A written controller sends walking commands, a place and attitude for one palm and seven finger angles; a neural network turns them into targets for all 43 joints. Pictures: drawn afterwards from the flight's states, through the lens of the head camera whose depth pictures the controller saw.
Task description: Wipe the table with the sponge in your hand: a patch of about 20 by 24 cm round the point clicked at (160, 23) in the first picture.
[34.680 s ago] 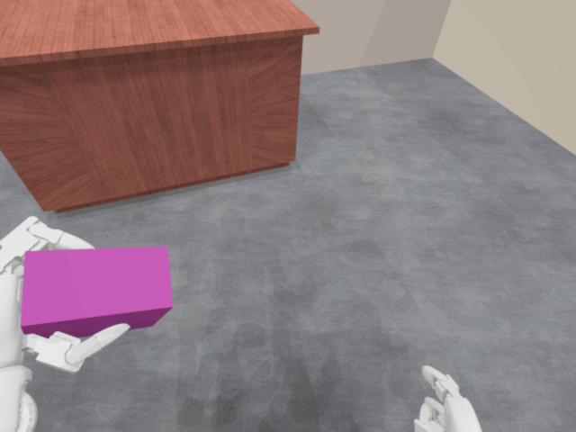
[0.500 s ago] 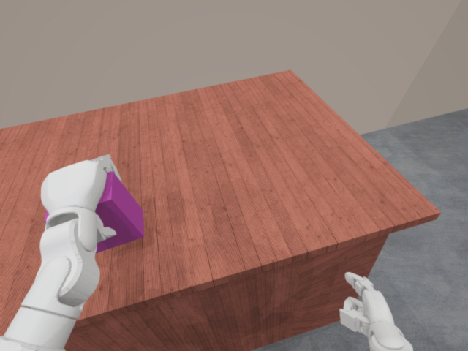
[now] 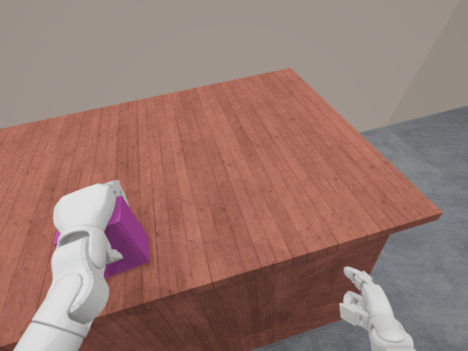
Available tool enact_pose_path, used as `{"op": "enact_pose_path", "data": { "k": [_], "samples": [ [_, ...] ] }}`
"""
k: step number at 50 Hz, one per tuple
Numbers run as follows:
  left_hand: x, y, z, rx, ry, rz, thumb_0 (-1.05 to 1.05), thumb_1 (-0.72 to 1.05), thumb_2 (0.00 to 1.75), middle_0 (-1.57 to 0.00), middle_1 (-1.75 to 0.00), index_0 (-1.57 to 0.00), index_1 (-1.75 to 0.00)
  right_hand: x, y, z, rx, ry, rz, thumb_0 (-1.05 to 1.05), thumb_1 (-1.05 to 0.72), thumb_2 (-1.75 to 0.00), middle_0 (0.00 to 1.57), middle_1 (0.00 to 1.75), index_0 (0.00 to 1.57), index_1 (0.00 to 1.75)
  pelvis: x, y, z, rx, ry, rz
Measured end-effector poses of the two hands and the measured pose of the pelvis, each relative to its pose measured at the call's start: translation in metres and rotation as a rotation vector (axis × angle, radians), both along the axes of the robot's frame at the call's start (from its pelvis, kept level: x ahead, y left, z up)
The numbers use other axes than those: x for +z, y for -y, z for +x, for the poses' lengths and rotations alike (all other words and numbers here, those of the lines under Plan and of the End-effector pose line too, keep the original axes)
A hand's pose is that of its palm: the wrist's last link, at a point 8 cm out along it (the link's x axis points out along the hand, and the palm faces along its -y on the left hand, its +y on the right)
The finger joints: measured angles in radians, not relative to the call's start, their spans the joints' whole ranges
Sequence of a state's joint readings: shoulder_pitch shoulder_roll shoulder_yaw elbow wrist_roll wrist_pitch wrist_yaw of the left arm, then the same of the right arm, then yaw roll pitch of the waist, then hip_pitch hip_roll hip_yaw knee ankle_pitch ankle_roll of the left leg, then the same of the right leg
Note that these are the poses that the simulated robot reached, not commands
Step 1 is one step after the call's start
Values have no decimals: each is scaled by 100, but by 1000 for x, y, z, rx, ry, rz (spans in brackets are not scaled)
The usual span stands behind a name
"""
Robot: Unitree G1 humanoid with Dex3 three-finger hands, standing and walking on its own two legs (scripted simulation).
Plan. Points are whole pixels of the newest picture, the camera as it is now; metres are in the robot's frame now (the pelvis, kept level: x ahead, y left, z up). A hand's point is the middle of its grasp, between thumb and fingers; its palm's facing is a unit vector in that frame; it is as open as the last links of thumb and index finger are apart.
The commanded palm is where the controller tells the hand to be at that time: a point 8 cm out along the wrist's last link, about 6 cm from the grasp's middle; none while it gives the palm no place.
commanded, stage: lower the sponge onto the table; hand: left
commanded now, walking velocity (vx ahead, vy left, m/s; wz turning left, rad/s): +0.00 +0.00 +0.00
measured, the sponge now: (112, 246) +0.26 +0.28 +0.05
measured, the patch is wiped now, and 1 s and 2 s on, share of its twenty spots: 0.00 0.05 0.25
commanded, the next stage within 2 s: wipe forward along the first lane in 0.24 s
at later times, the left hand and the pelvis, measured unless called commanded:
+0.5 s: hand (112, 231) +0.27 +0.27 +0.09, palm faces +0.01 -0.07 -1.00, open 10.5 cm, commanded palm +0.25 +0.26 +0.15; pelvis +0.00 +0.00 +0.00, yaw +0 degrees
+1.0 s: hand (115, 208) +0.32 +0.29 +0.08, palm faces -0.03 -0.04 -1.00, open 10.5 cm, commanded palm +0.30 +0.29 +0.13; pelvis +0.00 +0.00 +0.00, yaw +0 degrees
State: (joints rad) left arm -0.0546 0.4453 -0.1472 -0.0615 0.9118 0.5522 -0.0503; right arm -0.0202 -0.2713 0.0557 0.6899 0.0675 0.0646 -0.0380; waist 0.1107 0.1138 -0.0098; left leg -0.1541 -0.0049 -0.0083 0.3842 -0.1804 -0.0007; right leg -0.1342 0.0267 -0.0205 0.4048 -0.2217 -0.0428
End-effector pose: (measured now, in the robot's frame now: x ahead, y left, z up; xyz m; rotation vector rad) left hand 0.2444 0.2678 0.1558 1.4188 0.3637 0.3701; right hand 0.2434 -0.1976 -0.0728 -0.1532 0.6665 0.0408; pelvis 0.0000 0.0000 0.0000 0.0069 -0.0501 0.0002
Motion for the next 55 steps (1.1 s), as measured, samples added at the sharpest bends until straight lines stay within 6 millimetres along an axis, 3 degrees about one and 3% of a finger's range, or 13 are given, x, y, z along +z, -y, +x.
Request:
{"op": "enact_pose_path", "data": {
  "k": [3,8,13,24,40,55],
  "samples": [
    [-15,10,-3,-57,-69,-5,0,-52,103,-69,-131,-71,-130,0,2,0,0,3,-16,2,-90,-90,20,30,22,31,-1,0,0,2,1,0],
    [-11,18,-5,-160,-25,39,-1,-52,103,-69,-131,-71,-130,-1,2,-3,-5,8,-38,2,-91,-90,20,30,22,30,-1,1,1,1,9,-2],
    [-5,13,-1,-130,42,35,0,-52,103,-69,-130,-71,-130,-3,1,-7,-11,-7,-24,2,-91,-90,20,30,21,30,0,3,2,-5,8,-2],
    [-16,7,1,-81,-18,39,0,-52,103,-69,-131,-71,-130,-4,9,-9,-31,-13,-35,2,-90,-90,20,30,21,30,0,2,1,-1,1,-1],
    [-18,1,37,-100,-38,74,-1,-53,103,-70,-130,-71,-130,-16,16,-25,-77,-71,-41,2,-90,-90,20,30,21,30,0,2,2,3,-32,-2],
    [-18,-14,65,-81,-78,93,0,-53,103,-71,-130,-72,-129,-28,37,-51,-134,-157,-81,2,-91,-90,20,30,20,30,-2,1,3,10,-65,-6]
  ]
}}
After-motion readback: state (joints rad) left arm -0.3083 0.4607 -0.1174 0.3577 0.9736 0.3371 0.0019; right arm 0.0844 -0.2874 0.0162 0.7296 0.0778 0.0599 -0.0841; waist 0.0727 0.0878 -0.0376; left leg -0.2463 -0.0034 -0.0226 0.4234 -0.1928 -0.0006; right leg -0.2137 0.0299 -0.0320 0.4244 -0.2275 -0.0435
